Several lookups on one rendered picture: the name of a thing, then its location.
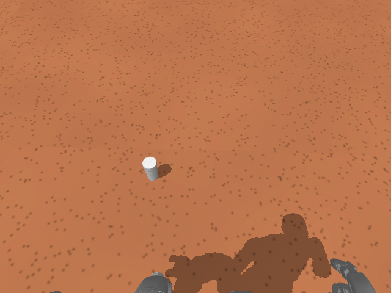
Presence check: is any right robot hand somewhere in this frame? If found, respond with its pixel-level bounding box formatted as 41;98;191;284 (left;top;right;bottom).
329;259;376;293

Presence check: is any cup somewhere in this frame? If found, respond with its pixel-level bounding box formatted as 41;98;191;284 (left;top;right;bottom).
142;157;158;181

